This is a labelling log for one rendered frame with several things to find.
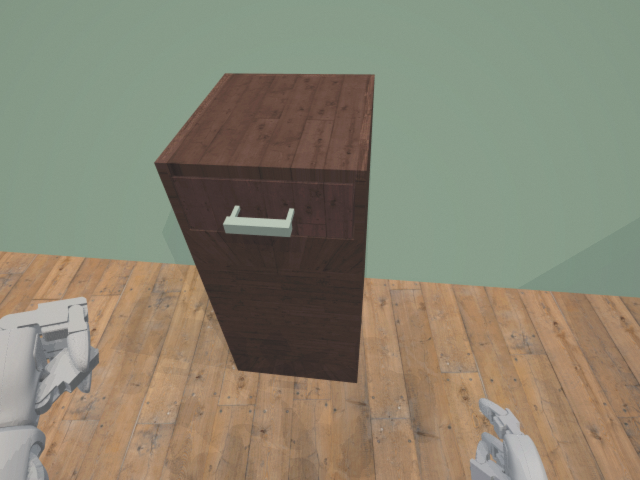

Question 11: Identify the left robot hand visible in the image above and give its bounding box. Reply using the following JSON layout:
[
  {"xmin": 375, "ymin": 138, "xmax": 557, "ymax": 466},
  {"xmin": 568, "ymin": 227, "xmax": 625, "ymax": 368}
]
[{"xmin": 0, "ymin": 297, "xmax": 99, "ymax": 428}]

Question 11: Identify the left robot forearm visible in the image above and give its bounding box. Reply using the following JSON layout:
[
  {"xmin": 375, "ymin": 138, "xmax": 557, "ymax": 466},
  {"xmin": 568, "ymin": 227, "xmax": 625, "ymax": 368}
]
[{"xmin": 0, "ymin": 425, "xmax": 49, "ymax": 480}]

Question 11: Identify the drawer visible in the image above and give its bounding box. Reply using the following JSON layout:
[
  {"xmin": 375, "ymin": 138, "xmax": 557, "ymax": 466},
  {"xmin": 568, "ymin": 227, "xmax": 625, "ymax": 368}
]
[{"xmin": 172, "ymin": 176, "xmax": 355, "ymax": 238}]

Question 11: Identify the handle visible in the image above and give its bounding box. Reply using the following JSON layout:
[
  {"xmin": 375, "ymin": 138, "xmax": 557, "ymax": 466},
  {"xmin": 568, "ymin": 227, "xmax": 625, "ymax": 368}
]
[{"xmin": 223, "ymin": 206, "xmax": 295, "ymax": 237}]

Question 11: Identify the right robot hand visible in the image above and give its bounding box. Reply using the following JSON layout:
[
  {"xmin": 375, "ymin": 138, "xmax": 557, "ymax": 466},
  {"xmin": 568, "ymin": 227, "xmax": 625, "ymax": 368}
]
[{"xmin": 470, "ymin": 398, "xmax": 548, "ymax": 480}]

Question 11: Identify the cabinet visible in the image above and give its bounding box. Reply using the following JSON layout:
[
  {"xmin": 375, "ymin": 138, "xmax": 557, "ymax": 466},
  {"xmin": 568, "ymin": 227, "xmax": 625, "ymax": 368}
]
[{"xmin": 154, "ymin": 73, "xmax": 375, "ymax": 383}]

